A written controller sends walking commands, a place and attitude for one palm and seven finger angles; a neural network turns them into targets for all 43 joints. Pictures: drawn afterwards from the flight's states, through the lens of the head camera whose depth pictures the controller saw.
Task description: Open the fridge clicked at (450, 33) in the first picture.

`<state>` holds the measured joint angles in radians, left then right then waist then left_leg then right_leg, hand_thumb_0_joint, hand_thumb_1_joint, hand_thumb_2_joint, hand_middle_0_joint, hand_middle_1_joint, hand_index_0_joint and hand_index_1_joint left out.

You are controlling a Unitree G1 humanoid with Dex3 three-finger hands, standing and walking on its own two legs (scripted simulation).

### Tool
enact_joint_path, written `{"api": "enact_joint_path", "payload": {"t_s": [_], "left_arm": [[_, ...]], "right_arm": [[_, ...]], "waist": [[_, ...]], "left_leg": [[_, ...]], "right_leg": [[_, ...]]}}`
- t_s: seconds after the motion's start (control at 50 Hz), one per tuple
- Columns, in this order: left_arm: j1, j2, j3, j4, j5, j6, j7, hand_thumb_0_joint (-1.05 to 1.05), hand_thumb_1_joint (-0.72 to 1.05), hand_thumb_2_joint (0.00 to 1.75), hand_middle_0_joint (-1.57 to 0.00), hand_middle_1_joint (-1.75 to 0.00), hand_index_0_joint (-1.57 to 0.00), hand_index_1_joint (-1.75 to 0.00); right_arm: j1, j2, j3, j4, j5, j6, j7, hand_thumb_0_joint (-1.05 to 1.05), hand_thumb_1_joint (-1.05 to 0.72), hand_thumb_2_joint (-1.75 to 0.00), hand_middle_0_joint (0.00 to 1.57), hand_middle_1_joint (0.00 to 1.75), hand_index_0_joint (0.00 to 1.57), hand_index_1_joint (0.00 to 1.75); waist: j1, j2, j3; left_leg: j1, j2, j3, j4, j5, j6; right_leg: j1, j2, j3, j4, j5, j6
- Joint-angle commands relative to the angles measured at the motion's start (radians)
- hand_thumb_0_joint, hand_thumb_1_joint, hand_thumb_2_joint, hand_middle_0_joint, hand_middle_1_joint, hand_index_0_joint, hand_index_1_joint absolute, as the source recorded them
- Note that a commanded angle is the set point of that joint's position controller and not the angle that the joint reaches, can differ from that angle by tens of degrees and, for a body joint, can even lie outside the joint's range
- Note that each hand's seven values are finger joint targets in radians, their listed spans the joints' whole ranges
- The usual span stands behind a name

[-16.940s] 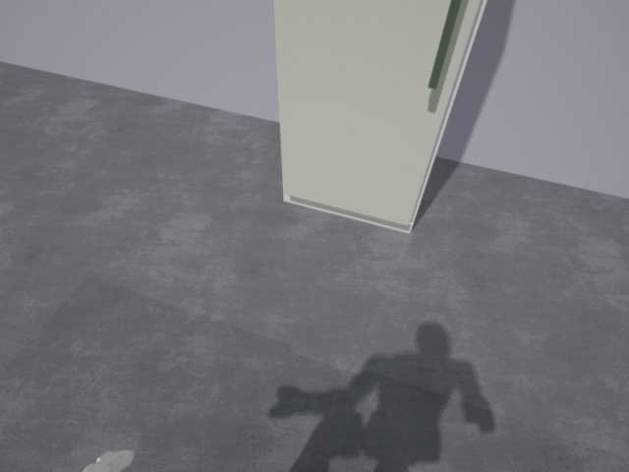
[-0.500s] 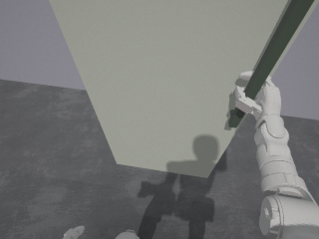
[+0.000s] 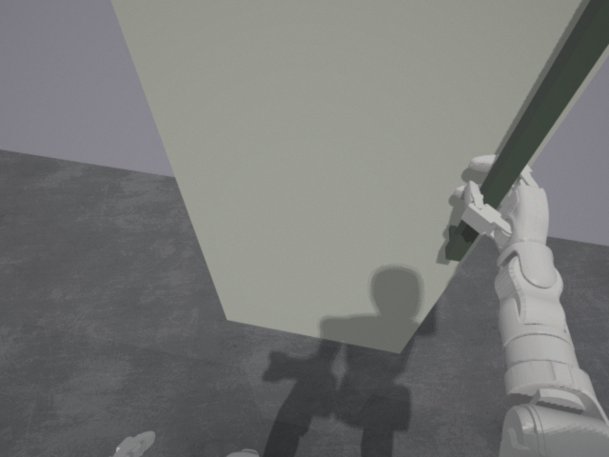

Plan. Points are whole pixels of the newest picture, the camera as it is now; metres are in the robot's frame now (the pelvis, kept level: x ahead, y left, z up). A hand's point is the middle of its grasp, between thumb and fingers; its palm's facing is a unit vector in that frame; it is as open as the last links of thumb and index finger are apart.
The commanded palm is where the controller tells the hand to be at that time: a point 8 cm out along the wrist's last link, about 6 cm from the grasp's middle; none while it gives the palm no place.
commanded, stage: grip the handle and tug to test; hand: right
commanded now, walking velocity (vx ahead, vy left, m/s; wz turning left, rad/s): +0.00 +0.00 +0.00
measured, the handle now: (517, 135) +0.48 -0.19 +0.19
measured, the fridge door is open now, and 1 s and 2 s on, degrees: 0 1 2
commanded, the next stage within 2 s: pull the door a little, standing still in 0.26 s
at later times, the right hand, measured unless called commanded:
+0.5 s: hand (475, 213) +0.42 -0.16 +0.11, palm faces +0.05 +1.00 +0.00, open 5.9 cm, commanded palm +0.38 -0.21 +0.11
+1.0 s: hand (482, 216) +0.42 -0.17 +0.11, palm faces -0.03 +0.99 -0.13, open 6.4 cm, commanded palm +0.39 -0.22 +0.10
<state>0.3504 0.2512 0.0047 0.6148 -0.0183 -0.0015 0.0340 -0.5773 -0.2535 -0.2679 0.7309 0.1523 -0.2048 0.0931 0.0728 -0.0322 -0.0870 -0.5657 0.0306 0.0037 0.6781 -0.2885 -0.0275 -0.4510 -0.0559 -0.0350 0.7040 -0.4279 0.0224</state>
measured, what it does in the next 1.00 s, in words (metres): shifts its weight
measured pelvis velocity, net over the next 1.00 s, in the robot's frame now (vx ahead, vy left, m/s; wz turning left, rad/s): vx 0.13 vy -0.05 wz -0.02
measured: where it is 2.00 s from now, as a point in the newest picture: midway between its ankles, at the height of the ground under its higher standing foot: outside the picture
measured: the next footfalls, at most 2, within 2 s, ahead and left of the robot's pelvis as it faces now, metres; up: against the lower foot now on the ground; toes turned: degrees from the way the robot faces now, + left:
left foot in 1.20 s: +0.27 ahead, -0.04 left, +0.00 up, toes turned +0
right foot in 1.58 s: +0.29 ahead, -0.19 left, +0.00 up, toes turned -9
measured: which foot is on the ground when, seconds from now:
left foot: down 0.00-1.00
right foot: down 0.00-1.00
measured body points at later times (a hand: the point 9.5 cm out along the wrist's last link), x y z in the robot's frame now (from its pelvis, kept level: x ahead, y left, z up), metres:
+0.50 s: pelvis +0.05 -0.01 +0.01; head +0.09 -0.01 +0.46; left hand +0.17 +0.23 -0.10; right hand +0.41 -0.21 +0.11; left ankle +0.02 +0.14 -0.71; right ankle -0.05 -0.13 -0.71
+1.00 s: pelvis +0.13 -0.05 +0.03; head +0.20 -0.05 +0.47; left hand +0.29 +0.20 -0.07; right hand +0.41 -0.22 +0.12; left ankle +0.04 +0.13 -0.68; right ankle +0.02 -0.14 -0.68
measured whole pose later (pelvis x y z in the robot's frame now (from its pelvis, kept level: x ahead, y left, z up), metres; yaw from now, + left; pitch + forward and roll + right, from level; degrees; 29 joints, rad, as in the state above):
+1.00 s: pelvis +0.13 -0.05 +0.03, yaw -1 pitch +6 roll +2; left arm 0.23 0.26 0.01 0.54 0.02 0.00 0.07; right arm 0.12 -0.17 0.07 -0.18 0.02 -0.11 -0.02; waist -0.01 -0.05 0.04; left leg -0.26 0.10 0.09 0.64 -0.19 -0.01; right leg -0.27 0.01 0.02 0.71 -0.28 0.01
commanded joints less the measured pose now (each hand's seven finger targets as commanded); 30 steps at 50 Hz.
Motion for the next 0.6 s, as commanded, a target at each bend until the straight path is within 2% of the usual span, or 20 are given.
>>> {"api": "enact_joint_path", "payload": {"t_s": [0.0, 0.02, 0.04, 0.1, 0.14, 0.16, 0.18, 0.2, 0.22, 0.26, 0.28, 0.3, 0.34, 0.38, 0.42, 0.44, 0.48, 0.5, 0.54, 0.58], "left_arm": [[0.014, 0.123, 0.051, -0.128, -0.003, -0.042, 0.007, 0.00, 0.90, 0.90, -0.20, -0.30, -0.20, -0.30], [0.009, 0.120, 0.051, -0.135, -0.003, -0.044, 0.005, 0.00, 0.90, 0.90, -0.20, -0.30, -0.20, -0.30], [0.013, 0.121, 0.051, -0.139, -0.001, -0.044, 0.005, 0.00, 0.90, 0.90, -0.20, -0.30, -0.20, -0.30], [-0.003, 0.115, 0.050, -0.149, -0.005, -0.044, 0.000, 0.00, 0.90, 0.90, -0.20, -0.30, -0.20, -0.30], [-0.001, 0.111, 0.055, -0.156, -0.004, -0.046, -0.002, 0.00, 0.90, 0.90, -0.20, -0.30, -0.20, -0.30], [-0.006, 0.108, 0.054, -0.161, -0.003, -0.050, -0.006, 0.00, 0.90, 0.90, -0.20, -0.30, -0.20, -0.30], [-0.010, 0.106, 0.054, -0.162, -0.004, -0.051, -0.008, 0.00, 0.90, 0.90, -0.20, -0.30, -0.20, -0.30], [-0.013, 0.100, 0.054, -0.167, -0.001, -0.055, -0.011, 0.00, 0.90, 0.90, -0.20, -0.30, -0.20, -0.30], [-0.015, 0.099, 0.056, -0.170, -0.002, -0.058, -0.014, 0.00, 0.90, 0.90, -0.20, -0.30, -0.20, -0.30], [-0.027, 0.096, 0.055, -0.174, -0.003, -0.061, -0.018, 0.00, 0.90, 0.90, -0.20, -0.30, -0.20, -0.30], [-0.031, 0.093, 0.054, -0.174, -0.002, -0.064, -0.019, 0.00, 0.90, 0.90, -0.20, -0.30, -0.20, -0.30], [-0.036, 0.093, 0.053, -0.172, -0.002, -0.067, -0.018, 0.00, 0.90, 0.90, -0.20, -0.30, -0.20, -0.30], [-0.044, 0.095, 0.056, -0.171, 0.001, -0.070, -0.014, 0.00, 0.90, 0.90, -0.20, -0.30, -0.20, -0.30], [-0.040, 0.104, 0.052, -0.146, 0.004, -0.061, -0.001, 0.00, 0.90, 0.90, -0.20, -0.30, -0.20, -0.30], [-0.042, 0.093, 0.050, -0.134, 0.005, -0.060, 0.005, 0.00, 0.90, 0.90, -0.20, -0.30, -0.20, -0.30], [-0.038, 0.092, 0.053, -0.137, 0.008, -0.061, 0.006, 0.00, 0.90, 0.90, -0.20, -0.30, -0.20, -0.30], [-0.049, 0.084, 0.052, -0.139, 0.007, -0.064, 0.003, 0.00, 0.90, 0.90, -0.20, -0.30, -0.20, -0.30], [-0.058, 0.082, 0.050, -0.143, 0.008, -0.065, 0.000, 0.00, 0.90, 0.90, -0.20, -0.30, -0.20, -0.30], [-0.073, 0.082, 0.050, -0.156, 0.009, -0.066, -0.005, 0.00, 0.90, 0.90, -0.20, -0.30, -0.20, -0.30], [-0.100, 0.074, 0.043, -0.173, 0.008, -0.071, -0.012, 0.00, 0.90, 0.90, -0.20, -0.30, -0.20, -0.30]], "right_arm": [[-0.234, -0.171, -0.031, -0.336, 0.022, -0.087, 0.032, 0.00, -0.90, -0.90, 0.45, 1.40, 0.45, 1.40], [-0.197, -0.155, -0.022, -0.361, 0.024, -0.081, 0.033, 0.00, -0.90, -0.90, 0.45, 1.40, 0.45, 1.40], [-0.162, -0.157, -0.028, -0.370, 0.028, -0.077, 0.030, 0.00, -0.90, -0.90, 0.45, 1.40, 0.45, 1.40], [-0.103, -0.133, -0.006, -0.438, 0.024, -0.055, 0.030, 0.00, -0.90, -0.90, 0.45, 1.40, 0.45, 1.40], [-0.065, -0.106, 0.015, -0.491, 0.026, -0.044, 0.023, 0.00, -0.90, -0.90, 0.45, 1.40, 0.45, 1.40], [-0.016, -0.100, 0.007, -0.510, 0.029, -0.035, 0.020, 0.00, -0.90, -0.90, 0.45, 1.40, 0.45, 1.40], [0.001, -0.104, 0.011, -0.553, 0.025, -0.030, 0.015, 0.00, -0.90, -0.90, 0.45, 1.40, 0.45, 1.40], [0.027, -0.074, 0.031, -0.596, 0.027, -0.026, 0.014, 0.00, -0.90, -0.90, 0.45, 1.40, 0.45, 1.40], [0.083, -0.084, 0.018, -0.624, 0.030, -0.019, 0.009, 0.00, -0.90, -0.90, 0.45, 1.40, 0.45, 1.40], [0.115, -0.063, 0.043, -0.678, 0.025, -0.009, 0.003, 0.00, -0.90, -0.90, 0.45, 1.40, 0.45, 1.40], [0.117, -0.031, 0.075, -0.711, 0.021, -0.002, 0.001, 0.00, -0.90, -0.90, 0.45, 1.40, 0.45, 1.40], [0.115, -0.028, 0.080, -0.715, 0.019, 0.006, -0.004, 0.00, -0.90, -0.90, 0.45, 1.40, 0.45, 1.40], [0.118, -0.022, 0.091, -0.753, 0.012, 0.015, -0.017, 0.00, -0.90, -0.90, 0.45, 1.40, 0.45, 1.40], [0.011, -0.107, 0.029, -0.706, -0.002, 0.025, -0.032, 0.00, -0.90, -0.90, 0.45, 1.40, 0.45, 1.40], [-0.044, -0.047, 0.076, -0.682, -0.007, 0.034, -0.032, 0.00, -0.90, -0.90, 0.45, 1.40, 0.45, 1.40], [-0.027, -0.039, 0.080, -0.703, -0.005, 0.033, -0.035, 0.00, -0.90, -0.90, 0.45, 1.40, 0.45, 1.40], [0.059, -0.010, 0.089, -0.704, 0.000, 0.043, -0.031, 0.00, -0.90, -0.90, 0.45, 1.40, 0.45, 1.40], [0.079, 0.002, 0.104, -0.723, 0.001, 0.045, -0.026, 0.00, -0.90, -0.90, 0.45, 1.40, 0.45, 1.40], [0.145, 0.004, 0.110, -0.753, 0.001, 0.043, -0.024, 0.00, -0.90, -0.90, 0.45, 1.40, 0.45, 1.40], [0.196, 0.013, 0.121, -0.826, 0.002, 0.037, -0.022, 0.00, -0.90, -0.90, 0.45, 1.40, 0.45, 1.40]], "waist": [[-0.065, 0.012, -0.407], [-0.071, 0.003, -0.410], [-0.074, 0.034, -0.411], [-0.078, -0.007, -0.393], [-0.078, 0.019, -0.407], [-0.091, -0.001, -0.415], [-0.092, -0.016, -0.413], [-0.093, -0.019, -0.427], [-0.104, -0.004, -0.425], [-0.096, -0.015, -0.403], [-0.090, -0.023, -0.403], [-0.083, -0.006, -0.368], [-0.076, 0.021, -0.353], [-0.059, 0.002, -0.322], [-0.046, -0.013, -0.308], [-0.054, 0.018, -0.330], [-0.075, -0.013, -0.341], [-0.078, -0.008, -0.343], [-0.092, 0.034, -0.350], [-0.105, 0.006, -0.335]], "left_leg": [[0.419, -0.034, 0.034, -0.004, 0.559, 0.052], [0.423, -0.034, 0.037, -0.002, 0.572, 0.052], [0.443, -0.033, 0.039, -0.004, 0.589, 0.054], [0.440, -0.032, 0.039, -0.004, 0.620, 0.053], [0.452, -0.033, 0.043, -0.008, 0.640, 0.052], [0.462, -0.031, 0.041, -0.006, 0.660, 0.052], [0.463, -0.029, 0.042, -0.005, 0.675, 0.054], [0.471, -0.028, 0.042, -0.007, 0.698, 0.053], [0.486, -0.026, 0.041, -0.007, 0.714, 0.055], [0.482, -0.026, 0.046, -0.015, 0.722, 0.055], [0.470, -0.027, 0.047, -0.023, 0.711, 0.051], [0.453, -0.029, 0.054, -0.033, 0.681, 0.050], [0.456, -0.029, 0.055, -0.048, 0.663, 0.051], [0.440, -0.029, 0.050, -0.048, 0.673, 0.050], [0.414, -0.029, 0.054, -0.051, 0.663, 0.048], [0.437, -0.028, 0.058, -0.050, 0.684, 0.051], [0.442, -0.024, 0.059, -0.045, 0.714, 0.050], [0.446, -0.021, 0.062, -0.044, 0.715, 0.050], [0.484, -0.017, 0.062, -0.048, 0.716, 0.055], [0.488, -0.014, 0.062, -0.053, 0.708, 0.056]], "right_leg": [[0.037, 0.049, -0.022, -0.073, 0.534, -0.025], [0.047, 0.047, -0.024, -0.072, 0.561, -0.024], [0.044, 0.044, -0.022, -0.073, 0.580, -0.025], [0.064, 0.039, -0.025, -0.079, 0.631, -0.022], [0.088, 0.034, -0.023, -0.075, 0.678, -0.023], [0.093, 0.033, -0.026, -0.079, 0.698, -0.022], [0.106, 0.029, -0.023, -0.079, 0.737, -0.020], [0.126, 0.029, -0.025, -0.079, 0.766, -0.020], [0.121, 0.025, -0.024, -0.081, 0.788, -0.020], [0.139, 0.022, -0.024, -0.085, 0.803, -0.018], [0.163, 0.022, -0.022, -0.087, 0.807, -0.017], [0.163, 0.019, -0.014, -0.095, 0.786, -0.014], [0.174, 0.020, -0.013, -0.100, 0.765, -0.016], [0.169, 0.024, -0.010, -0.104, 0.743, -0.016], [0.188, 0.026, -0.004, -0.099, 0.762, -0.012], [0.199, 0.024, -0.001, -0.095, 0.801, -0.013], [0.219, 0.023, -0.005, -0.094, 0.861, -0.007], [0.222, 0.022, -0.001, -0.097, 0.871, -0.003], [0.208, 0.024, -0.002, -0.104, 0.847, -0.008], [0.214, 0.024, -0.005, -0.118, 0.830, -0.007]]}}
